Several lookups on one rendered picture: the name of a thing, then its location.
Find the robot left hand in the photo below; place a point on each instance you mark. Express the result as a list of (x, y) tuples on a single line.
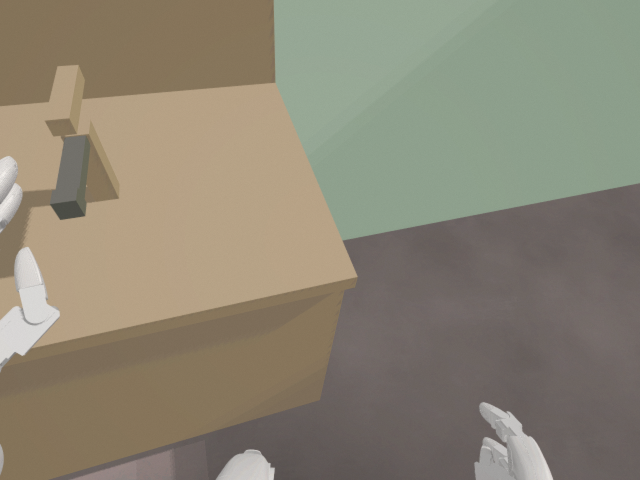
[(21, 328)]

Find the tap lever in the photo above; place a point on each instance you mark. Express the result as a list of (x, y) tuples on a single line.
[(68, 200)]

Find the robot left thigh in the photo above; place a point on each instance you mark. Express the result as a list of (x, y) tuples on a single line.
[(247, 466)]

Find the counter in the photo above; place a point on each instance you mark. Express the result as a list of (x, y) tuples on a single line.
[(203, 286)]

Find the robot right hand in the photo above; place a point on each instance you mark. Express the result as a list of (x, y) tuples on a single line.
[(521, 460)]

